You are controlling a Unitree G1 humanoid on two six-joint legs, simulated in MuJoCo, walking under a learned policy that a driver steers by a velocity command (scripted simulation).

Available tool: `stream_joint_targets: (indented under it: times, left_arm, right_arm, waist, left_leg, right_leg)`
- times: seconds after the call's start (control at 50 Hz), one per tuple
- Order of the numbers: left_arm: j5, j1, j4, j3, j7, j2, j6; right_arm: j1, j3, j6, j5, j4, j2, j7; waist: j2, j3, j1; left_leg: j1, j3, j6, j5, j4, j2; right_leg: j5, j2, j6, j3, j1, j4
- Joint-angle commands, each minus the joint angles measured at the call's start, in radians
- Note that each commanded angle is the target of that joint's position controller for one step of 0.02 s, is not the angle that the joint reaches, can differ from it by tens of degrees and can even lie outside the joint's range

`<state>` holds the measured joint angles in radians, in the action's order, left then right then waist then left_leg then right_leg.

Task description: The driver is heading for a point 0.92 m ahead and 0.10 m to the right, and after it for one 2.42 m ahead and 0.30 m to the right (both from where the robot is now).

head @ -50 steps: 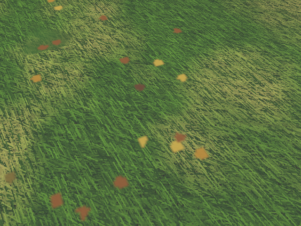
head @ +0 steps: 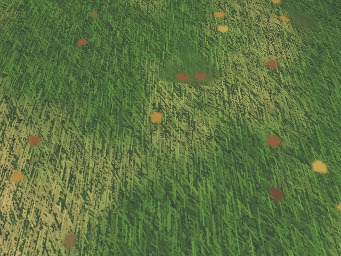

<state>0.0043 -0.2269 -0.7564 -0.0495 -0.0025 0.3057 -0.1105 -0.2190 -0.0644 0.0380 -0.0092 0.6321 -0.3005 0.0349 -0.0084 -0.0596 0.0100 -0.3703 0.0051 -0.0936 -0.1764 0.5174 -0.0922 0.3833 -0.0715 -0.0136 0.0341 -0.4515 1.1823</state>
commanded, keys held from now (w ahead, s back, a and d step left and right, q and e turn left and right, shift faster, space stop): w+q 0.04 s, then w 0.82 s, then w+e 0.14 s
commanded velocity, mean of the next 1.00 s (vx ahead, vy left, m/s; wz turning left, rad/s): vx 0.50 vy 0.00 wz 0.14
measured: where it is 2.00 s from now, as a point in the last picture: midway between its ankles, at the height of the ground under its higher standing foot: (182, 118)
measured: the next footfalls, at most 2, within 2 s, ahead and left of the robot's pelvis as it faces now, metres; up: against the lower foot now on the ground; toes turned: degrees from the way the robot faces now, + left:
right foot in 0.34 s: +0.38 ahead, -0.14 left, +0.00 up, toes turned +7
left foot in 0.86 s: +0.64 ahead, +0.14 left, +0.00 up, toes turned +8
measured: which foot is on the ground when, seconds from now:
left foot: down 0.00-0.36, up 0.38-0.84, down 0.86-1.00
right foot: up 0.00-0.32, down 0.34-0.88, up 0.90-1.00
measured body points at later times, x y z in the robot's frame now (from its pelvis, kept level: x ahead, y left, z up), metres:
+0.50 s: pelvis +0.29 -0.06 +0.01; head +0.31 -0.06 +0.46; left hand +0.38 +0.23 -0.09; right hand +0.41 -0.32 -0.11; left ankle +0.20 +0.07 -0.64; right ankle +0.34 -0.14 -0.73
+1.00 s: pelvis +0.56 +0.04 +0.00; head +0.58 +0.05 +0.45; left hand +0.58 +0.32 -0.13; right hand +0.74 -0.21 -0.08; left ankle +0.60 +0.13 -0.73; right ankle +0.47 -0.12 -0.64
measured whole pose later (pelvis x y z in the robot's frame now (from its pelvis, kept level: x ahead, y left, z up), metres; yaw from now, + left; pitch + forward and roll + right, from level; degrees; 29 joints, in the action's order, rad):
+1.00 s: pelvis +0.56 +0.04 +0.00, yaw +5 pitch +2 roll +0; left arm 0.03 -0.33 -0.84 -0.04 -0.01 0.31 -0.06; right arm -0.17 -0.04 0.08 0.00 0.69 -0.26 0.03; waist -0.03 -0.03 0.02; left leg -0.35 -0.07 -0.05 -0.17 0.49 -0.02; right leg 0.39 -0.03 0.02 0.06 -0.39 1.14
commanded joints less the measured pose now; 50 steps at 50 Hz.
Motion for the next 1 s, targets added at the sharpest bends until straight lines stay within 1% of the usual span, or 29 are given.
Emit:
stream_joint_targets:
  times: [0.02,0.08,0.16,0.2,0.26,0.3,0.32,0.34,0.36,0.38,0.4,0.42,0.44,0.46,0.48,0.54,0.6,0.68,0.78,0.82,0.84,0.86,0.88,0.9,0.92,0.94,0.96,0.98,1.0]
  left_arm:
    - [-0.017,-0.022,0.074,-0.035,0.005,0.128,-0.002]
    - [-0.024,0.038,0.086,-0.018,0.006,0.08,0.013]
    - [-0.014,0.187,0.109,0.005,-0.014,0.041,0.002]
    - [0.0,0.236,0.125,0.002,-0.023,0.057,-0.003]
    - [0.0,0.261,0.144,-0.009,-0.034,0.089,-0.011]
    - [0.001,0.222,0.14,-0.017,-0.036,0.101,-0.014]
    - [-0.003,0.152,0.123,-0.028,-0.033,0.115,-0.016]
    - [-0.011,0.031,0.097,-0.045,-0.027,0.152,-0.019]
    - [-0.022,-0.127,0.084,-0.062,-0.023,0.22,-0.02]
    - [-0.013,-0.207,0.039,-0.076,-0.032,0.253,-0.006]
    - [0.015,-0.212,0.04,-0.052,-0.034,0.162,-0.002]
    - [0.012,-0.145,0.049,-0.039,-0.029,0.128,0.004]
    - [-0.003,-0.089,0.06,-0.032,-0.026,0.117,0.01]
    - [-0.011,-0.054,0.061,-0.025,-0.026,0.099,0.012]
    - [-0.018,-0.036,0.063,-0.019,-0.024,0.085,0.009]
    - [-0.004,-0.037,0.046,-0.021,-0.022,0.093,0.001]
    - [0.001,-0.057,0.023,-0.031,-0.013,0.126,0.007]
    - [0.012,-0.114,-0.012,-0.033,-0.007,0.144,0.019]
    - [0.02,-0.177,-0.056,-0.04,-0.002,0.162,0.044]
    - [0.021,-0.164,-0.061,-0.046,0.004,0.179,0.055]
    - [0.022,-0.143,-0.06,-0.047,0.007,0.184,0.059]
    - [0.016,-0.143,-0.055,-0.037,0.01,0.159,0.061]
    - [-0.013,-0.151,-0.026,-0.01,0.011,0.095,0.057]
    - [0.002,-0.281,-0.019,0.019,0.003,-0.004,0.038]
    - [0.025,-0.203,-0.032,-0.008,-0.002,0.111,0.025]
    - [0.043,-0.11,-0.001,-0.022,-0.005,0.147,0.019]
    - [0.037,-0.068,0.006,-0.021,-0.002,0.133,0.02]
    - [0.023,-0.056,0.006,-0.025,0.0,0.123,0.026]
    - [0.024,-0.086,-0.003,-0.027,-0.001,0.108,0.039]
  right_arm:
    - [0.01,-0.038,0.024,0.01,-0.074,-0.129,-0.013]
    - [-0.016,-0.04,0.028,0.004,-0.044,-0.144,-0.032]
    - [-0.088,-0.036,0.027,-0.004,0.003,-0.143,-0.04]
    - [-0.128,-0.038,0.027,-0.008,0.027,-0.154,-0.037]
    - [-0.162,-0.038,0.02,-0.009,0.054,-0.154,-0.037]
    - [-0.159,-0.041,0.011,-0.007,0.063,-0.158,-0.038]
    - [-0.144,-0.037,0.007,-0.008,0.061,-0.151,-0.039]
    - [-0.14,-0.026,0.006,-0.002,0.056,-0.122,-0.039]
    - [-0.171,-0.006,0.011,0.016,0.031,-0.077,-0.043]
    - [-0.284,0.01,0.026,-0.008,0.03,-0.02,-0.043]
    - [-0.219,-0.005,0.032,-0.019,0.037,-0.111,-0.04]
    - [-0.109,-0.015,0.034,-0.025,0.014,-0.144,-0.037]
    - [-0.048,-0.011,0.036,-0.013,-0.001,-0.133,-0.038]
    - [-0.025,-0.013,0.038,-0.001,-0.007,-0.119,-0.036]
    - [-0.042,-0.014,0.035,0.0,-0.004,-0.104,-0.034]
    - [-0.061,-0.005,0.024,0.001,0.006,-0.061,-0.033]
    - [0.029,0.007,0.028,0.007,-0.016,-0.037,-0.033]
    - [0.156,0.016,0.042,0.0,-0.038,-0.019,-0.018]
    - [0.256,0.01,0.054,-0.01,-0.078,-0.038,0.007]
    - [0.211,-0.001,0.057,-0.007,-0.07,-0.063,0.011]
    - [0.125,-0.015,0.057,-0.002,-0.047,-0.086,0.007]
    - [-0.022,-0.038,0.055,0.002,-0.004,-0.133,-0.002]
    - [-0.204,-0.058,0.05,0.016,0.022,-0.209,-0.016]
    - [-0.218,-0.064,0.046,0.016,0.035,-0.252,-0.01]
    - [-0.211,-0.04,0.045,0.006,0.027,-0.152,-0.011]
    - [-0.154,-0.029,0.047,0.004,0.029,-0.125,-0.015]
    - [-0.092,-0.022,0.049,0.01,0.029,-0.107,-0.015]
    - [-0.045,-0.015,0.054,0.015,0.031,-0.08,-0.012]
    - [-0.019,-0.013,0.062,0.022,0.036,-0.066,-0.011]
  waist:
    - [0.055,0.124,0.017]
    - [0.052,0.087,0.006]
    - [0.074,0.06,-0.07]
    - [0.081,0.041,-0.092]
    - [0.093,0.026,-0.092]
    - [0.12,0.028,-0.065]
    - [0.119,0.06,-0.022]
    - [0.097,0.157,0.035]
    - [-0.025,0.319,0.079]
    - [-0.322,0.414,0.048]
    - [-0.202,0.336,0.085]
    - [-0.115,0.201,0.089]
    - [-0.046,0.129,0.068]
    - [-0.035,0.08,0.043]
    - [-0.065,0.077,0.015]
    - [-0.083,0.074,-0.008]
    - [-0.057,0.048,0.012]
    - [-0.055,0.024,0.061]
    - [-0.065,-0.005,0.075]
    - [-0.078,0.024,0.035]
    - [-0.078,0.077,-0.021]
    - [-0.059,0.179,-0.088]
    - [0.07,0.339,-0.149]
    - [0.328,0.449,-0.076]
    - [0.196,0.377,-0.127]
    - [0.146,0.234,-0.119]
    - [0.08,0.165,-0.086]
    - [0.077,0.111,-0.057]
    - [0.108,0.101,-0.025]
  left_leg:
    - [0.2,0.376,-0.217,0.222,-0.272,0.274]
    - [0.119,0.269,-0.201,0.282,-0.294,0.235]
    - [0.092,0.194,-0.136,0.161,-0.29,0.191]
    - [0.139,0.227,-0.133,0.109,-0.279,0.222]
    - [0.259,0.288,-0.12,0.127,-0.217,0.277]
    - [0.31,0.309,-0.101,0.221,-0.17,0.295]
    - [0.315,0.29,-0.082,0.351,-0.097,0.267]
    - [0.275,0.241,-0.051,0.431,0.065,0.211]
    - [0.079,0.172,-0.001,0.229,0.367,0.123]
    - [-0.257,0.109,0.067,-0.357,0.671,-0.009]
    - [-0.384,0.182,0.066,-0.391,0.769,0.04]
    - [-0.43,0.147,0.063,-0.299,0.775,0.088]
    - [-0.408,0.108,0.064,-0.223,0.735,0.129]
    - [-0.381,0.098,0.067,-0.171,0.672,0.159]
    - [-0.325,0.096,0.071,-0.137,0.633,0.182]
    - [-0.288,0.065,0.093,-0.105,0.537,0.198]
    - [-0.311,0.049,0.113,0.038,0.362,0.207]
    - [-0.243,0.014,0.113,0.229,0.132,0.174]
    - [-0.241,0.013,0.073,0.179,0.014,0.147]
    - [-0.158,-0.004,0.043,0.111,-0.016,0.124]
    - [-0.026,-0.033,0.02,0.112,-0.047,0.095]
    - [0.2,-0.031,-0.012,0.136,-0.042,0.101]
    - [0.519,0.202,-0.08,0.176,-0.002,0.311]
    - [0.779,0.647,-0.218,-0.068,-0.12,0.501]
    - [0.72,0.655,-0.179,-0.211,-0.184,0.477]
    - [0.591,0.504,-0.141,-0.179,-0.209,0.45]
    - [0.46,0.4,-0.121,-0.087,-0.239,0.411]
    - [0.364,0.317,-0.113,-0.013,-0.274,0.376]
    - [0.297,0.254,-0.105,0.035,-0.307,0.355]
  right_leg:
    - [-0.066,-0.053,-0.019,0.043,-0.176,-0.077]
    - [-0.216,-0.038,-0.055,0.016,-0.168,-0.242]
    - [-0.513,0.01,-0.049,-0.007,-0.065,-0.534]
    - [-0.526,0.019,-0.034,0.002,-0.066,-0.595]
    - [-0.426,0.028,0.007,0.012,-0.097,-0.662]
    - [-0.334,0.042,0.039,-0.007,-0.052,-0.687]
    - [-0.328,0.064,0.063,-0.034,0.048,-0.724]
    - [-0.369,0.029,0.105,-0.009,0.242,-0.707]
    - [-0.401,-0.151,0.194,0.202,0.549,-0.662]
    - [-0.124,-0.311,0.327,0.644,0.806,-0.802]
    - [0.098,-0.302,0.297,0.702,0.782,-0.871]
    - [0.086,-0.273,0.256,0.56,0.66,-0.889]
    - [-0.02,-0.234,0.241,0.459,0.534,-0.907]
    - [-0.117,-0.199,0.241,0.39,0.442,-0.933]
    - [-0.19,-0.171,0.235,0.339,0.384,-0.954]
    - [-0.325,-0.147,0.254,0.236,0.322,-1.004]
    - [-0.408,-0.133,0.25,0.153,0.32,-1.036]
    - [-0.429,-0.103,0.216,0.066,0.326,-1.034]
    - [-0.464,-0.17,0.196,0.088,0.455,-0.976]
    - [-0.61,-0.18,0.175,0.083,0.496,-0.906]
    - [-0.765,-0.155,0.157,0.053,0.488,-0.805]
    - [-0.809,-0.105,0.128,0.012,0.419,-0.627]
    - [-0.494,-0.039,0.09,-0.021,0.196,-0.3]
    - [0.182,0.124,0.042,0.012,-0.167,-0.001]
    - [0.192,0.076,0.049,0.114,-0.274,0.095]
    - [0.096,0.036,0.055,0.097,-0.318,0.093]
    - [0.01,-0.007,0.048,0.075,-0.283,0.053]
    - [-0.047,-0.032,0.039,0.074,-0.253,0.004]
    - [-0.09,-0.054,0.031,0.081,-0.192,-0.015]
Velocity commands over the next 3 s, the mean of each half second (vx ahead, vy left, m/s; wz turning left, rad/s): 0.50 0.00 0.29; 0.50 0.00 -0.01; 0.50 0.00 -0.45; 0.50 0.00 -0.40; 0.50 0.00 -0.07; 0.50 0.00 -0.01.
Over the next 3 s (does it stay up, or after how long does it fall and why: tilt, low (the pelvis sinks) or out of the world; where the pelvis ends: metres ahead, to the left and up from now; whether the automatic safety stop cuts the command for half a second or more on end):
stays up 1.64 -0.23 -0.01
